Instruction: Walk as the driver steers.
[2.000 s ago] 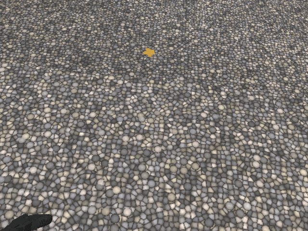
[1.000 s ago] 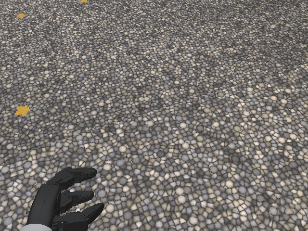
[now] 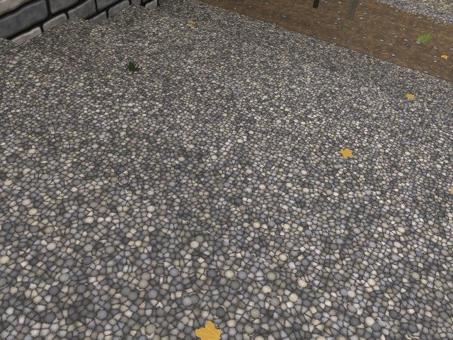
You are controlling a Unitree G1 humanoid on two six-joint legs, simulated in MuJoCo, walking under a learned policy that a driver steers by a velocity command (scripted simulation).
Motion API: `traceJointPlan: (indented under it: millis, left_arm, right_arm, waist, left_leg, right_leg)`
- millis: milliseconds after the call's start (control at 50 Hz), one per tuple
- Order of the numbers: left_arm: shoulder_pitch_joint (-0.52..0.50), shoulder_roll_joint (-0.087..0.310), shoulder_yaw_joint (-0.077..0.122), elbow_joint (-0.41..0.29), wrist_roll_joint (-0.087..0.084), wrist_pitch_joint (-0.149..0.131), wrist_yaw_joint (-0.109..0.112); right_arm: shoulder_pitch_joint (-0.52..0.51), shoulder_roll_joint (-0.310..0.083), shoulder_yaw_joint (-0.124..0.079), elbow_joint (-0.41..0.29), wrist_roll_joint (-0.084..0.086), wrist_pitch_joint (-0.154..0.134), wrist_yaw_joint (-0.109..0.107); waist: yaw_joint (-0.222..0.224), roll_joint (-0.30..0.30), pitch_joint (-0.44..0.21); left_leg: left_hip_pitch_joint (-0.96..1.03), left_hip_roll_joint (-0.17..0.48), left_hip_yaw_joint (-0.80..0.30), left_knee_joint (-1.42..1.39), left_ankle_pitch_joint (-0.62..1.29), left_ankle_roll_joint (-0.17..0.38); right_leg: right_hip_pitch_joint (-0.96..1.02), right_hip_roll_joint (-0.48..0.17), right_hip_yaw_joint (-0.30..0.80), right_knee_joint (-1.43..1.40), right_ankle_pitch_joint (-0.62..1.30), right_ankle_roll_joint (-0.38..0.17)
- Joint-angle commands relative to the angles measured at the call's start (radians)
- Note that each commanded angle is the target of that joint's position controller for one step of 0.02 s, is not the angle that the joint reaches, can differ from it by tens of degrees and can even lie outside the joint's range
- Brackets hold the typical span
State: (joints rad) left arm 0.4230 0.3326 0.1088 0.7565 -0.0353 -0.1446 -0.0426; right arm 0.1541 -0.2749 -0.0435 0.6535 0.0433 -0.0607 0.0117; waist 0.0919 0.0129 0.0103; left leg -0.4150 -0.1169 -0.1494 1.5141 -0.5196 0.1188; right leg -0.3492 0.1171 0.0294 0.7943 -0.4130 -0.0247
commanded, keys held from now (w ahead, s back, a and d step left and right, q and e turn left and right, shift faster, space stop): w+e+shift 0.02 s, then e+shift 0.80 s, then q+shift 0.18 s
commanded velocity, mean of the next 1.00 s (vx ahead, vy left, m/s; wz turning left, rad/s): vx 0.26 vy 0.00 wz -0.71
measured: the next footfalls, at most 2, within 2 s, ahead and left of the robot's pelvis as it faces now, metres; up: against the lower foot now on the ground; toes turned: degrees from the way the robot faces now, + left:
left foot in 0.32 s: +0.46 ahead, +0.13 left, -0.18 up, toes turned -20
right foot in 0.74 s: +0.46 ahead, -0.12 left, -0.18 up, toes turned -40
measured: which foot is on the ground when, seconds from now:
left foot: up 0.00-0.30, down 0.32-0.76, up 0.78-1.00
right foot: down 0.00-0.32, up 0.34-0.72, down 0.74-1.00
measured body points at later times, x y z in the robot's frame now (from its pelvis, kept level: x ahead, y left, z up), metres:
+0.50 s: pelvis +0.35 +0.06 -0.14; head +0.40 +0.06 +0.31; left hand +0.53 +0.30 -0.26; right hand +0.41 -0.21 -0.25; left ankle +0.42 +0.15 -0.87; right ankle +0.28 -0.07 -0.72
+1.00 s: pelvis +0.45 +0.03 -0.14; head +0.47 -0.01 +0.31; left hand +0.77 +0.08 -0.22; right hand +0.36 -0.27 -0.26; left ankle +0.59 +0.12 -0.83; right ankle +0.43 -0.09 -0.87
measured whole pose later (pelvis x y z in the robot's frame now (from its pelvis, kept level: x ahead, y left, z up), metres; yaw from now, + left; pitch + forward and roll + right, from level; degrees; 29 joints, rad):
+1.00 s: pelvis +0.45 +0.03 -0.14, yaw -44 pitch +1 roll +0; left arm 0.12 0.27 0.03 0.60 0.03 0.04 0.00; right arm 0.14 -0.30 -0.06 0.74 0.01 0.04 0.01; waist -0.02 0.02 0.05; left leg -0.51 0.06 -0.04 0.90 -0.35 -0.08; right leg -0.39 0.07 0.05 0.53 -0.16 -0.05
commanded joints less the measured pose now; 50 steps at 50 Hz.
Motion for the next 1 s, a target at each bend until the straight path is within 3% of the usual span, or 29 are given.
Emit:
traceJointPlan:
  millis: [20, 80, 100, 120, 140, 160, 200, 240, 300, 320, 340, 360, 380, 400, 420, 440, 460, 500, 560, 720, 740, 760, 780, 800, 840, 860, 920, 960, 1000]
  left_arm:
    - [0.001, 0.055, -0.021, -0.070, -0.005, -0.015, -0.005]
    - [-0.046, 0.174, 0.016, -0.020, 0.010, 0.035, 0.048]
    - [-0.062, 0.130, 0.001, -0.030, 0.012, 0.046, 0.054]
    - [0.062, 0.061, -0.015, -0.009, -0.007, 0.041, 0.074]
    - [0.151, 0.042, -0.021, 0.022, -0.014, 0.045, 0.084]
    - [0.183, -0.018, -0.031, 0.046, -0.022, 0.066, 0.105]
    - [0.191, -0.008, -0.021, 0.070, -0.007, 0.108, 0.114]
    - [0.148, -0.018, -0.018, 0.064, -0.024, 0.131, 0.120]
    - [0.135, -0.044, -0.017, 0.054, -0.034, 0.172, 0.122]
    - [0.094, -0.041, -0.015, 0.031, -0.022, 0.164, 0.114]
    - [0.151, -0.061, -0.028, 0.000, -0.019, 0.153, 0.101]
    - [0.274, -0.054, -0.043, -0.040, -0.019, 0.132, 0.076]
    - [0.276, -0.006, -0.041, -0.044, -0.016, 0.129, 0.070]
    - [0.199, 0.020, -0.032, -0.078, -0.019, 0.124, 0.075]
    - [0.162, 0.034, -0.024, -0.076, -0.002, 0.143, 0.090]
    - [0.110, 0.032, -0.014, -0.075, 0.003, 0.170, 0.099]
    - [0.070, 0.004, -0.014, -0.086, 0.012, 0.178, 0.101]
    - [-0.051, -0.011, -0.014, -0.138, 0.022, 0.167, 0.096]
    - [-0.167, -0.051, -0.034, -0.191, 0.015, 0.157, 0.057]
    - [-0.258, 0.043, -0.006, -0.261, 0.007, 0.203, -0.007]
    - [-0.190, 0.072, 0.008, -0.247, 0.011, 0.205, 0.003]
    - [-0.072, 0.180, 0.047, -0.233, 0.011, 0.204, 0.030]
    - [-0.107, 0.331, 0.067, -0.259, 0.025, 0.202, 0.038]
    - [-0.110, 0.260, 0.049, -0.291, 0.053, 0.196, 0.029]
    - [-0.233, 0.175, 0.015, -0.283, 0.024, 0.187, 0.033]
    - [-0.292, 0.135, -0.002, -0.293, 0.010, 0.190, 0.040]
    - [-0.351, 0.080, -0.031, -0.271, 0.057, 0.182, 0.049]
    - [-0.335, 0.013, -0.055, -0.224, 0.066, 0.169, 0.048]
    - [-0.297, 0.027, -0.051, -0.182, 0.075, 0.160, 0.044]
  right_arm:
    - [-0.220, -0.064, 0.020, -0.211, -0.032, -0.044, 0.022]
    - [-0.081, -0.043, 0.012, -0.183, -0.087, -0.071, 0.039]
    - [-0.020, -0.043, 0.008, -0.144, -0.091, -0.080, 0.042]
    - [-0.175, -0.083, -0.002, -0.171, -0.091, -0.098, 0.049]
    - [-0.321, -0.039, 0.010, -0.217, -0.092, -0.108, 0.057]
    - [-0.421, -0.015, 0.032, -0.246, -0.102, -0.113, 0.069]
    - [-0.417, 0.045, 0.032, -0.235, -0.090, -0.114, 0.090]
    - [-0.328, 0.031, 0.013, -0.214, -0.058, -0.097, 0.080]
    - [-0.067, 0.013, -0.018, -0.117, -0.050, -0.071, 0.046]
    - [0.127, -0.009, -0.024, -0.074, -0.071, -0.060, 0.037]
    - [0.171, -0.042, -0.020, -0.066, -0.099, -0.054, 0.028]
    - [0.128, -0.111, -0.050, -0.041, -0.065, -0.050, 0.039]
    - [0.093, -0.102, -0.050, -0.046, -0.059, -0.031, 0.046]
    - [0.057, -0.145, -0.067, -0.054, -0.058, -0.022, 0.033]
    - [-0.004, -0.113, -0.057, -0.066, -0.061, -0.016, 0.025]
    - [-0.064, -0.060, -0.039, -0.048, -0.046, -0.003, 0.013]
    - [-0.089, -0.052, -0.033, -0.028, -0.052, -0.001, 0.001]
    - [-0.084, -0.064, -0.042, 0.012, -0.063, 0.006, -0.022]
    - [-0.084, -0.083, -0.039, 0.038, -0.058, 0.021, -0.048]
    - [-0.019, -0.209, -0.082, 0.062, -0.013, 0.046, -0.019]
    - [-0.022, -0.207, -0.085, 0.060, -0.010, 0.049, -0.014]
    - [0.032, -0.194, -0.083, 0.051, -0.025, 0.045, -0.007]
    - [0.081, -0.122, -0.050, -0.010, -0.071, 0.038, 0.013]
    - [-0.031, -0.166, -0.056, -0.014, -0.056, 0.033, 0.020]
    - [-0.059, -0.180, -0.061, -0.012, -0.038, 0.057, -0.001]
    - [-0.028, -0.188, -0.064, 0.009, -0.043, 0.073, -0.016]
    - [0.056, -0.121, -0.044, 0.051, -0.039, 0.095, -0.012]
    - [0.063, -0.047, -0.014, 0.060, -0.037, 0.097, -0.001]
    - [0.043, -0.057, -0.012, 0.043, -0.033, 0.101, 0.007]
  waist:
    - [-0.058, 0.109, 0.152]
    - [-0.131, -0.025, 0.031]
    - [-0.159, 0.063, 0.008]
    - [-0.050, 0.097, 0.071]
    - [0.026, 0.043, 0.078]
    - [0.072, 0.012, 0.108]
    - [0.078, -0.081, 0.039]
    - [0.021, -0.130, 0.044]
    - [-0.086, -0.038, -0.012]
    - [-0.187, -0.002, -0.138]
    - [-0.180, 0.134, -0.230]
    - [-0.078, 0.421, -0.360]
    - [-0.071, 0.390, -0.413]
    - [-0.059, 0.390, -0.459]
    - [-0.039, 0.171, -0.394]
    - [0.001, 0.048, -0.199]
    - [0.018, 0.023, -0.100]
    - [-0.020, 0.056, -0.092]
    - [-0.051, 0.113, -0.141]
    - [-0.077, 0.051, -0.053]
    - [-0.034, 0.024, -0.080]
    - [0.005, -0.139, -0.152]
    - [-0.079, -0.397, -0.254]
    - [0.015, -0.228, -0.363]
    - [-0.063, -0.032, -0.188]
    - [-0.094, -0.026, -0.146]
    - [-0.136, -0.081, -0.176]
    - [-0.122, -0.107, -0.189]
    - [-0.092, -0.155, -0.153]
  left_leg:
    - [-0.432, 0.154, -0.087, -0.229, 0.065, -0.014]
    - [-0.032, 0.135, -0.005, -0.428, 0.332, -0.039]
    - [0.078, 0.092, 0.091, -0.450, 0.513, -0.048]
    - [-0.120, 0.115, 0.038, -0.547, 0.676, -0.046]
    - [-0.276, 0.101, 0.034, -0.661, 0.690, -0.050]
    - [-0.193, 0.080, 0.042, -0.926, 0.860, -0.050]
    - [0.140, 0.017, 0.054, -1.075, 1.079, -0.070]
    - [0.256, 0.071, 0.001, -1.169, 1.118, -0.082]
    - [0.491, 0.244, -0.089, -1.364, 1.246, -0.069]
    - [0.743, 0.334, -0.082, -1.141, 1.346, -0.051]
    - [0.879, 0.434, -0.032, -0.864, 1.846, -0.077]
    - [1.038, 0.544, -0.134, -0.747, 1.984, 0.033]
    - [0.969, 0.551, -0.187, -0.800, 1.820, 0.104]
    - [0.832, 0.642, -0.334, -0.929, 1.263, 0.203]
    - [0.644, 0.648, -0.387, -1.035, 1.059, 0.228]
    - [0.409, 0.582, -0.253, -1.114, 1.066, 0.195]
    - [0.264, 0.504, -0.118, -1.126, 1.074, 0.131]
    - [0.209, 0.408, 0.036, -1.135, 0.994, 0.081]
    - [0.254, 0.412, 0.108, -1.142, 0.994, 0.087]
    - [0.281, 0.422, 0.287, -0.991, 0.899, -0.002]
    - [0.240, 0.391, 0.336, -0.852, 0.955, -0.038]
    - [0.047, 0.292, 0.387, -0.570, 0.736, -0.127]
    - [-0.315, 0.108, 0.310, -0.205, -0.172, -0.206]
    - [-0.362, 0.094, 0.050, -0.133, -0.172, -0.186]
    - [-0.360, 0.135, 0.041, -0.225, -0.012, -0.163]
    - [-0.312, 0.157, 0.058, -0.300, 0.049, -0.173]
    - [-0.047, 0.158, 0.121, -0.451, 0.144, -0.207]
    - [0.078, 0.187, 0.118, -0.626, 0.197, -0.209]
    - [0.145, 0.180, 0.131, -0.704, 0.218, -0.195]
  right_leg:
    - [0.070, -0.326, 0.778, -0.411, -0.140, -0.248]
    - [-0.108, -0.261, 0.588, -0.393, 0.232, -0.198]
    - [-0.189, -0.224, 0.474, -0.320, 0.294, -0.191]
    - [-0.080, -0.190, 0.475, -0.268, 0.047, -0.183]
    - [0.086, -0.201, 0.491, -0.260, -0.020, -0.189]
    - [0.041, -0.098, 0.413, -0.221, -0.124, -0.138]
    - [-0.043, -0.063, 0.364, -0.136, -0.128, -0.084]
    - [-0.060, -0.051, 0.362, -0.016, -0.168, -0.055]
    - [-0.097, 0.005, 0.269, 0.409, -0.297, 0.017]
    - [-0.271, 0.019, 0.223, 0.652, -0.420, 0.032]
    - [-0.434, 0.013, 0.222, 0.872, -0.477, 0.041]
    - [-0.575, -0.069, 0.225, 0.944, -0.388, 0.082]
    - [-0.622, -0.128, 0.175, 1.015, -0.341, 0.117]
    - [-0.630, -0.174, 0.155, 1.070, -0.187, 0.119]
    - [-0.592, -0.192, 0.111, 1.096, -0.096, 0.123]
    - [-0.538, -0.204, 0.096, 0.941, -0.028, 0.127]
    - [-0.464, -0.227, 0.094, 0.762, 0.032, 0.132]
    - [-0.360, -0.226, 0.060, 0.423, 0.211, 0.121]
    - [-0.264, -0.206, 0.034, 0.185, 0.371, 0.095]
    - [-0.074, -0.128, -0.096, -0.123, 0.185, -0.038]
    - [0.053, -0.098, -0.104, -0.211, 0.246, -0.074]
    - [0.327, -0.167, 0.090, -0.295, 0.722, -0.161]
    - [0.561, -0.447, 0.540, -0.295, 0.957, -0.403]
    - [0.522, -0.467, 0.629, -0.371, 0.762, -0.432]
    - [0.318, -0.398, 0.446, -0.407, 0.575, -0.294]
    - [0.225, -0.372, 0.367, -0.407, 0.544, -0.248]
    - [0.029, -0.285, 0.208, -0.411, 0.547, -0.213]
    - [-0.008, -0.258, 0.134, -0.419, 0.425, -0.185]
    - [-0.044, -0.281, 0.138, -0.451, 0.200, -0.181]
Velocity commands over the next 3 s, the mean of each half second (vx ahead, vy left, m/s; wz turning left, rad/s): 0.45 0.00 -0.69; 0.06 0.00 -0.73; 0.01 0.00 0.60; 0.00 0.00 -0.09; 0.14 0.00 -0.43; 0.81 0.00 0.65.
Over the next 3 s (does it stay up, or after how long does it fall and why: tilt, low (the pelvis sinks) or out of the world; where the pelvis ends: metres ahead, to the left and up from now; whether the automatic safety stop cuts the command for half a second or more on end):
stays up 0.83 -0.07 -0.18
